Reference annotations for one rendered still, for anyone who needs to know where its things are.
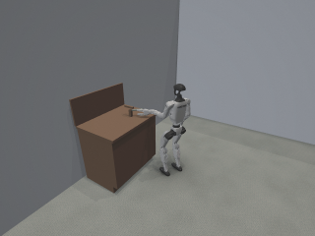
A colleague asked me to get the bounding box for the left robot upper arm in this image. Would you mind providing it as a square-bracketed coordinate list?
[161, 101, 175, 119]

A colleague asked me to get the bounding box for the robot left foot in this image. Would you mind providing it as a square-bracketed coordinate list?
[159, 167, 170, 177]

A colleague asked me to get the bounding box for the counter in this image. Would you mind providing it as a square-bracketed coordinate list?
[69, 83, 156, 193]

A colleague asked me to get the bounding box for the robot left hand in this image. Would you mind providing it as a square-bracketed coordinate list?
[137, 109, 151, 116]

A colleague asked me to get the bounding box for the robot right foot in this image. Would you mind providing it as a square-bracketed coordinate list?
[171, 162, 182, 172]

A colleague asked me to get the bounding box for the right robot upper arm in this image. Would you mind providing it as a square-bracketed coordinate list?
[184, 98, 191, 117]

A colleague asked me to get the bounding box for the robot left forearm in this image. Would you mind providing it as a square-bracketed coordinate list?
[150, 109, 164, 118]

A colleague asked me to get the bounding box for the robot foot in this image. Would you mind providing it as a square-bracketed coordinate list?
[159, 167, 170, 177]
[171, 162, 182, 172]

